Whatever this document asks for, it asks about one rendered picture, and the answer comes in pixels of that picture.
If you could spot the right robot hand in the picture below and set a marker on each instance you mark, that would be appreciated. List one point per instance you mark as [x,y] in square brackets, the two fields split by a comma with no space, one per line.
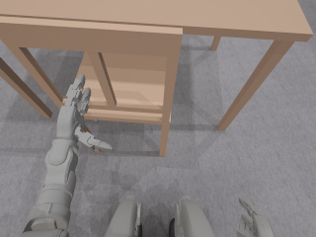
[258,224]

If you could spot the right robot thigh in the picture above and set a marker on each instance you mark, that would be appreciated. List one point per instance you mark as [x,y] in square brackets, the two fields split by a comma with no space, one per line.
[190,216]

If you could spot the robot left forearm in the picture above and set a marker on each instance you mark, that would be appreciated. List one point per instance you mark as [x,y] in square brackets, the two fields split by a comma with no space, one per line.
[52,208]

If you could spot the left robot hand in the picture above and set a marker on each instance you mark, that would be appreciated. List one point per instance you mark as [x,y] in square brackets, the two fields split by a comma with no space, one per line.
[71,115]

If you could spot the chair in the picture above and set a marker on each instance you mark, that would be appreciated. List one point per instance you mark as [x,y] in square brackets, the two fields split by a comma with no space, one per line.
[130,69]

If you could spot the table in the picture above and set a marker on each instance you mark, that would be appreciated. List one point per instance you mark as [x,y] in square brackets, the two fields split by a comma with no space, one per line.
[282,21]

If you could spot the robot left shin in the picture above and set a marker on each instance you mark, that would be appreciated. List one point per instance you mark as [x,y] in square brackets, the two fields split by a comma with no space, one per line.
[136,229]

